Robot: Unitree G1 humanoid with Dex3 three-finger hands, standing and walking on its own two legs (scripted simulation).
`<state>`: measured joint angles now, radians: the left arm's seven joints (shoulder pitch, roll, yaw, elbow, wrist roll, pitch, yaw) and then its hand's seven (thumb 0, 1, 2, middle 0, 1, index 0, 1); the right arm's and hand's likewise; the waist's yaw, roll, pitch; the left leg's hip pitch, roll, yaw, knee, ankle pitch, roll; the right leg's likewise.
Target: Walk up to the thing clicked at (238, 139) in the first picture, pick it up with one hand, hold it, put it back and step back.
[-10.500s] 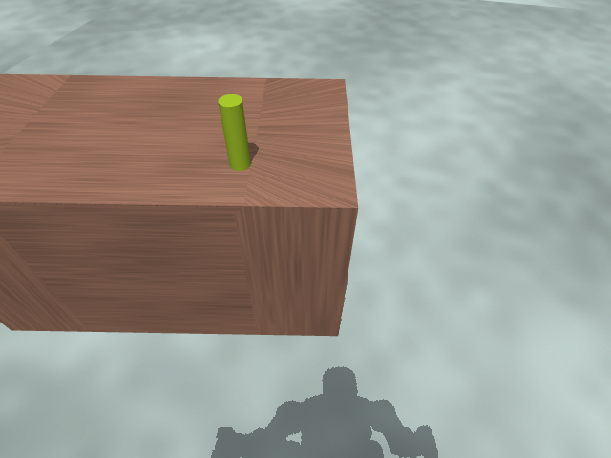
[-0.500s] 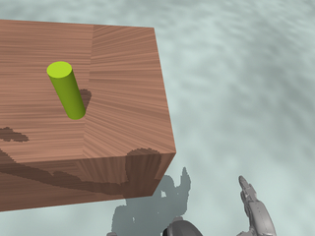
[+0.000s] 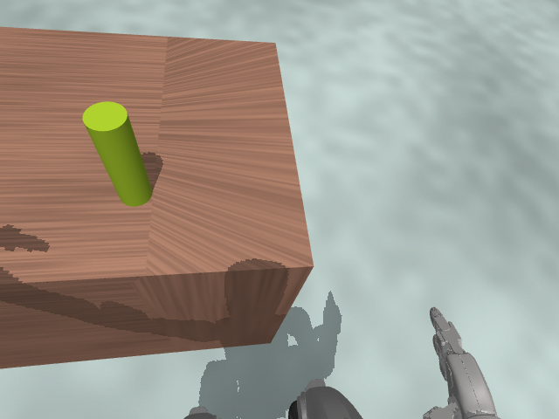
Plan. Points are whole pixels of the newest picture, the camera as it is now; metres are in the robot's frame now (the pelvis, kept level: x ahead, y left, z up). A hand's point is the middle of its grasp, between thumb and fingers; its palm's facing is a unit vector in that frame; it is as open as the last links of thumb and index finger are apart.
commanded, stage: approach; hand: left
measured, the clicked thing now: (123, 160) +0.50 +0.19 +0.03
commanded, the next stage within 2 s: close in in 0.26 s
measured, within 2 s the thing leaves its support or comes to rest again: neither
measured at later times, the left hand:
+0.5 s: hand (82, 180) +0.48 +0.25 +0.01, palm faces +0.11 -0.99 +0.08, open 17.6 cm
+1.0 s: hand (115, 176) +0.49 +0.21 +0.01, palm faces +0.15 -0.99 +0.02, open 17.3 cm
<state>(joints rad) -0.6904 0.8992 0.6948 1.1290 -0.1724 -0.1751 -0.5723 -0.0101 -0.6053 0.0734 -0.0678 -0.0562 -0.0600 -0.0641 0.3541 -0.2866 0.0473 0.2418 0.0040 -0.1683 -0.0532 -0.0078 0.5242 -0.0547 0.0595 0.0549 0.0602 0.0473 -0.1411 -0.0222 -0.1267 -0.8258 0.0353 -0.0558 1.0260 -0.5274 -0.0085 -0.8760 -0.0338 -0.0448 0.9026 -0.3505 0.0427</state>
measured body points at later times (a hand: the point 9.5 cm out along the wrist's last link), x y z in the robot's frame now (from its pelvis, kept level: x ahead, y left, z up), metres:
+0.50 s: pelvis -0.02 +0.00 -0.03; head +0.13 +0.05 +0.39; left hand +0.47 +0.30 +0.01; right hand +0.13 -0.26 -0.03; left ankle -0.03 +0.12 -0.68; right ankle +0.04 -0.15 -0.68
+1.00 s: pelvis -0.01 -0.01 -0.03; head +0.13 +0.02 +0.39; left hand +0.47 +0.26 +0.01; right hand +0.14 -0.27 -0.04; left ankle -0.03 +0.12 -0.68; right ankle +0.04 -0.16 -0.68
